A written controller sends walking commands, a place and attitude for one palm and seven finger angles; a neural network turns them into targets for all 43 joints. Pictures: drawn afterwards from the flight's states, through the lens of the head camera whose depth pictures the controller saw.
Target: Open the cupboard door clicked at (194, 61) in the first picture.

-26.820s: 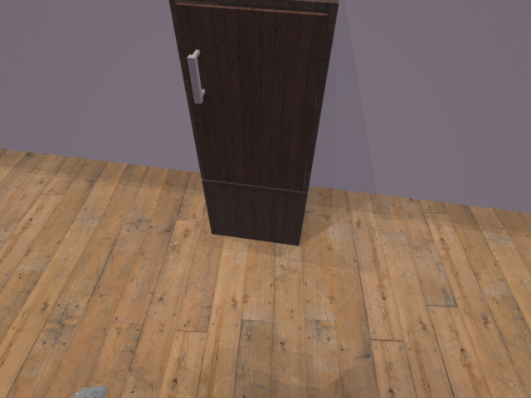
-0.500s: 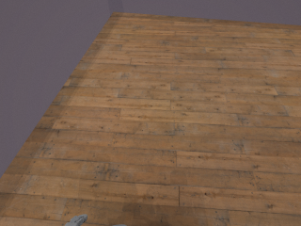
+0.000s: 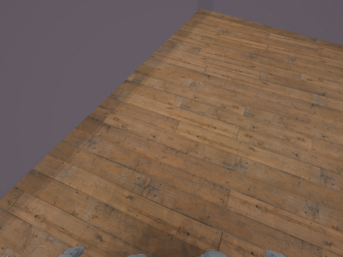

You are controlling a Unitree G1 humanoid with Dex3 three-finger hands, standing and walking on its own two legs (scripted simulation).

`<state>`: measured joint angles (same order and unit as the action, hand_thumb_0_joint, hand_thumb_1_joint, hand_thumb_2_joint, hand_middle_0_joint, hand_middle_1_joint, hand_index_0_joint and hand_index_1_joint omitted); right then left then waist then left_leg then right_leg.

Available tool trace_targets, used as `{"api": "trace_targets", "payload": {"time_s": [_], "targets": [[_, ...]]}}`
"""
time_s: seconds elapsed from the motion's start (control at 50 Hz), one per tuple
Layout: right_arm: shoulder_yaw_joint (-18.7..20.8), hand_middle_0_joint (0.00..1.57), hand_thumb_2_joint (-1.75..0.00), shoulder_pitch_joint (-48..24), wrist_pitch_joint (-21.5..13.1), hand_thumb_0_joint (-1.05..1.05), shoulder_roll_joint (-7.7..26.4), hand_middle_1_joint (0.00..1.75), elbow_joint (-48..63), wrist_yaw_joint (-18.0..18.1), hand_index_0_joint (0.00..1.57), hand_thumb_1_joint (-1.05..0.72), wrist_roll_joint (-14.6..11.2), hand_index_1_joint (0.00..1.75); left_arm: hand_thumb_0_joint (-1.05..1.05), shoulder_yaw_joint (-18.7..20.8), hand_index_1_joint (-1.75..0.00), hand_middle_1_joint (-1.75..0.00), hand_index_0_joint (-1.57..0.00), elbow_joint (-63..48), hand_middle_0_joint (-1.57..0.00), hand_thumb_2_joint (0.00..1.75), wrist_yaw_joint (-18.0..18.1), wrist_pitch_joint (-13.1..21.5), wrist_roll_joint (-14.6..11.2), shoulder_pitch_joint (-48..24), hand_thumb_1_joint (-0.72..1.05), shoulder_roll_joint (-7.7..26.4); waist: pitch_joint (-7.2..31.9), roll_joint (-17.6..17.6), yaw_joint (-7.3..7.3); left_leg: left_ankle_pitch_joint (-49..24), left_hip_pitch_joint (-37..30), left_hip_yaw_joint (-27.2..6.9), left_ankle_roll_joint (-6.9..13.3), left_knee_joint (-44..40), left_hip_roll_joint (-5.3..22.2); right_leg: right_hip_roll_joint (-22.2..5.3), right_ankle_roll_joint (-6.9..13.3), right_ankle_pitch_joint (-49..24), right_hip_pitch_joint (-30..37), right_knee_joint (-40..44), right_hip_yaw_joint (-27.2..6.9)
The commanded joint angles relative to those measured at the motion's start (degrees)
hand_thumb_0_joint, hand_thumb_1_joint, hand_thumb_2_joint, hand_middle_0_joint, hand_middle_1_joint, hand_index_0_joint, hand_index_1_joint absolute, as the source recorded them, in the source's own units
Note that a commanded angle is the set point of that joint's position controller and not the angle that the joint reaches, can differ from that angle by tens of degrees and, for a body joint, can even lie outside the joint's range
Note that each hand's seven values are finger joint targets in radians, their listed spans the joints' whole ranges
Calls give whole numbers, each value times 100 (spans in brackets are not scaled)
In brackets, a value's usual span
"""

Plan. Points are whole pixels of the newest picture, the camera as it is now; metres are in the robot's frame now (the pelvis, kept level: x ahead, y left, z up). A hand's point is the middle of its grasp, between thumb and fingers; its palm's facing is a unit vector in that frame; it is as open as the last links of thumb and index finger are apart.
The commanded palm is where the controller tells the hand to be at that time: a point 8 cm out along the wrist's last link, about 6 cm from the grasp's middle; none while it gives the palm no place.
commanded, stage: turn to face it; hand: left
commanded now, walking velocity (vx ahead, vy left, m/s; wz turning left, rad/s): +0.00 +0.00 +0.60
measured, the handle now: out of the picture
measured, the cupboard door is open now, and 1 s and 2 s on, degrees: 50 50 50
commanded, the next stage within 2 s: none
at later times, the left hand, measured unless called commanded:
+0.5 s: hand out of the picture -0.02 +0.17 -0.18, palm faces +0.37 -0.90 -0.23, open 7.3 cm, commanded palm none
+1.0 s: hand out of the picture -0.01 +0.13 -0.15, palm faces +0.58 -0.77 -0.26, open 7.4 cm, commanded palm none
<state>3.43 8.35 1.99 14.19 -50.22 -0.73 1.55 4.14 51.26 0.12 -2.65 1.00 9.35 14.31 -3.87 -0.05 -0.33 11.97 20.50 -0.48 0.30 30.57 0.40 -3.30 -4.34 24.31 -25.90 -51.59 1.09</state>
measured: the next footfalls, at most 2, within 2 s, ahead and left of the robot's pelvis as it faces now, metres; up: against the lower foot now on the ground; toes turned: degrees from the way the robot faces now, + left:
right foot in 0.08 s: +0.06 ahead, -0.14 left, +0.00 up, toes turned +1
left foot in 0.48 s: +0.01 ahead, +0.09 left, +0.00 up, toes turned +25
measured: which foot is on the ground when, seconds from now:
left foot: down 0.00-0.08, up 0.10-0.46, down 0.48-0.80, up 0.82-1.00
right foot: up 0.00-0.06, down 0.08-0.46, up 0.48-0.78, down 0.80-1.00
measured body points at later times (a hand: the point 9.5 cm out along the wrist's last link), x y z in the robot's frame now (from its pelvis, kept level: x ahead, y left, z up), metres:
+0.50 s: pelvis +0.01 -0.03 -0.01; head +0.06 +0.00 +0.43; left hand -0.04 +0.22 -0.17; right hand +0.22 -0.23 -0.14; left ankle -0.03 +0.07 -0.74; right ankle +0.02 -0.15 -0.72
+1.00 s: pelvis +0.04 -0.08 +0.01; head +0.09 -0.07 +0.45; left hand -0.04 +0.17 -0.13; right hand +0.26 -0.24 -0.15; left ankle -0.05 +0.02 -0.66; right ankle +0.10 -0.17 -0.73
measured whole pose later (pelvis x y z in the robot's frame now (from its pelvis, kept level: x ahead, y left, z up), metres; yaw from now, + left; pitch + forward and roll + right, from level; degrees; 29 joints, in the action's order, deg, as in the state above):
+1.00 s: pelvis +0.04 -0.08 +0.01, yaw +38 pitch +0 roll +3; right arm 4.8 8.4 5.1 14.2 -53.3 -2.0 0.7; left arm 1.8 50.1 1.0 -0.7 1.4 10.8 10.5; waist -6.2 -0.4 -1.8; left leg 25.8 27.4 2.5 -4.0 59.9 0.4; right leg -6.8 0.3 16.9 -13.4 -30.6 8.9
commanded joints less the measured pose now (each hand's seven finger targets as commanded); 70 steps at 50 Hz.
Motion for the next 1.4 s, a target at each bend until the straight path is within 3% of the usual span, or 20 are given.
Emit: {"api": "trace_targets", "payload": {"time_s": [0.0,0.02,0.06,0.08,0.18,0.32,0.4,0.42,0.44,0.46,0.56,0.74,0.78,0.86,1.02,1.1,1.14,1.16,1.26,1.38], "targets": [[376,20,-90,-127,-23,0,1144,30,425,58,20,-90,-1,30,0,78,-30,-30,-20,-416,-20,90,54,194,-17,461,90,354,696,951,81,-580,-101,-1524,704,-803,1101,289,85,-412,1081,1514,204],[370,20,-90,-260,-10,0,1054,30,479,51,20,-90,-40,30,0,114,-30,-30,-20,-362,-20,90,73,235,-16,742,90,459,746,745,244,-272,312,-1424,523,-491,883,209,119,-902,1723,2344,189],[277,20,-90,-335,-12,0,440,30,697,-22,20,-90,-109,30,0,269,-30,-30,-20,-441,-20,90,152,337,122,911,90,1358,612,-1941,423,2108,1727,69,-317,2030,-529,-2271,1072,-1063,2281,3904,-2392],[313,20,-90,-377,11,0,655,30,649,-32,20,-90,-43,30,0,197,-30,-30,-20,-477,-20,90,173,334,63,742,90,1253,547,-1563,334,2250,1534,-272,-225,3237,-193,-2494,1369,-1610,1694,3736,-2156],[219,20,-90,-204,146,0,330,30,227,-124,20,-90,-79,30,0,38,-30,-30,-20,-546,-20,90,202,380,32,218,90,622,499,-1188,-25,1170,1289,117,-452,3611,135,-1433,1002,-3619,1878,3050,-88],[89,20,-90,-710,87,0,141,30,296,-138,20,-90,-113,30,0,170,-30,-30,-20,-233,-20,90,189,368,64,859,90,931,634,-1159,346,1460,677,647,-389,1536,50,-1757,1103,-4603,2597,2663,194],[124,20,-90,-144,2,0,309,30,195,-105,20,-90,-94,30,0,249,-30,-30,-20,-235,-20,90,140,337,22,589,90,1011,839,-931,-11,449,-621,781,-226,-98,-17,-1725,750,-3992,2007,1864,653],[201,20,-90,257,-43,0,610,30,94,-91,20,-90,-62,30,0,228,-30,-30,-20,-284,-20,90,109,318,-21,516,90,925,1099,-275,-245,-545,-1626,438,-46,-634,315,-1566,457,-3328,1317,1028,899],[377,20,-90,617,-81,0,1284,30,74,-49,20,-90,0,30,0,158,-30,-30,-20,-512,-20,90,57,283,-59,447,90,544,1270,1500,-452,-2575,-2578,-1766,789,-792,1915,-687,-20,-13,-389,-308,1082],[412,20,-90,978,-22,0,1521,30,-18,-10,20,-90,-35,30,0,37,-30,-30,-20,-760,-20,90,86,221,5,-62,90,457,1082,1446,-602,-3554,-2396,-2181,1362,-827,2555,-433,-37,1427,-956,-1078,485],[275,20,-90,17,-113,0,1037,30,197,145,20,-90,-19,30,0,108,-30,-30,-20,-386,-20,90,41,101,5,42,90,439,644,961,-34,-2095,-1142,-1082,849,-992,1374,-326,-69,22,-577,-1238,-121],[367,20,-90,-300,-12,0,1059,30,344,75,20,-90,-44,30,0,124,-30,-30,-20,-378,-20,90,65,236,-29,639,90,472,684,728,273,-880,54,-1377,486,-343,802,198,66,-990,1786,2381,276],[276,20,-90,-289,-19,0,399,30,544,5,20,-90,-108,30,0,291,-30,-30,-20,-388,-20,90,153,337,108,905,90,1356,671,-1767,442,2073,1594,27,-287,1964,-499,-2230,975,-1440,2641,3686,-2160],[276,20,-90,-143,116,0,445,30,260,-81,20,-90,-76,30,0,91,-30,-30,-20,-589,-20,90,204,310,33,19,90,724,487,-1209,-31,1429,1304,-142,-351,4079,127,-1671,1150,-2665,1658,3206,-622],[112,20,-90,-550,76,0,166,30,294,-153,20,-90,-114,30,0,193,-30,-30,-20,-363,-20,90,178,332,78,592,90,1020,545,-1164,295,1465,517,647,-385,1520,35,-1782,1088,-3872,2236,2744,213],[165,20,-90,106,-19,0,417,30,184,-119,20,-90,-90,30,0,252,-30,-30,-20,-366,-20,90,117,287,9,414,90,1004,837,-784,-94,187,-894,666,-219,-323,26,-1686,618,-3144,1639,1748,721],[449,20,-90,890,-73,0,1548,30,91,-35,20,-90,-6,30,0,83,-30,-30,-20,-745,-20,90,49,224,-46,180,90,358,1099,1995,-553,-3114,-2326,-2474,1122,-984,2395,-433,-123,1487,-874,-661,890],[427,20,-90,1154,-37,0,1541,30,-19,10,20,-90,-29,30,0,43,-30,-30,-20,-869,-20,90,101,139,41,-239,90,516,1019,1135,-637,-2680,-2097,-2418,1342,-937,2549,-457,-11,1379,-1011,-1266,203],[262,20,-90,127,-133,0,987,30,209,145,20,-90,-27,30,0,120,-30,-30,-20,-413,-20,90,25,104,20,39,90,428,661,881,-41,-1657,-1119,-1137,799,-1126,1298,-316,-50,-149,-646,-1375,-136],[329,20,-90,117,-57,0,1075,30,196,93,20,-90,16,30,0,72,-30,-30,-20,-507,-20,90,50,106,-13,-40,90,340,531,802,-87,-742,-665,-1547,857,-1139,1192,31,-2,78,201,350,53]]}}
